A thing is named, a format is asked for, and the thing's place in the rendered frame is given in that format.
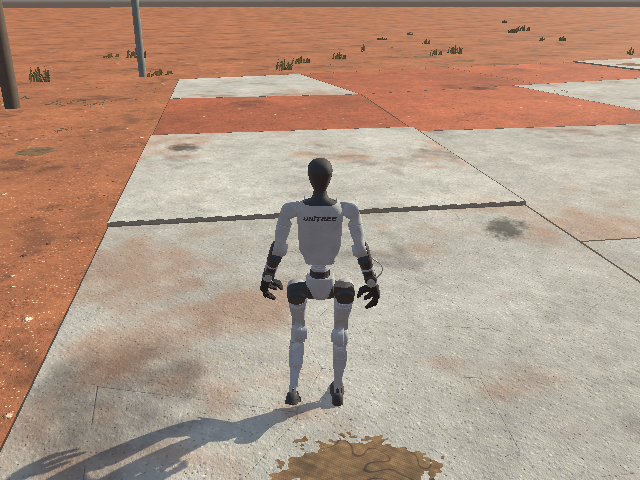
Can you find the right robot hand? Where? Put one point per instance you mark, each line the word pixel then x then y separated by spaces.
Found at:
pixel 373 292

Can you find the left robot hand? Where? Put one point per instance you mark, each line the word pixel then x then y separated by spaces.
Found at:
pixel 272 285

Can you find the robot right forearm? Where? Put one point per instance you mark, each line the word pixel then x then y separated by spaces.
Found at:
pixel 367 269

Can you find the robot left forearm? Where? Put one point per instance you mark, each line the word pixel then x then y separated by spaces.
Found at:
pixel 271 265

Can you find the robot left thigh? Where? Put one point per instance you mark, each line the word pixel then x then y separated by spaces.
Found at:
pixel 297 298

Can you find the left robot shin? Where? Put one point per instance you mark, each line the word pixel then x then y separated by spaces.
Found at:
pixel 296 354

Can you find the left robot upper arm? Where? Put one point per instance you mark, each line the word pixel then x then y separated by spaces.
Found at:
pixel 288 211

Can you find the right robot upper arm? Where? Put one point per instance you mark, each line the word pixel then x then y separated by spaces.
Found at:
pixel 351 211

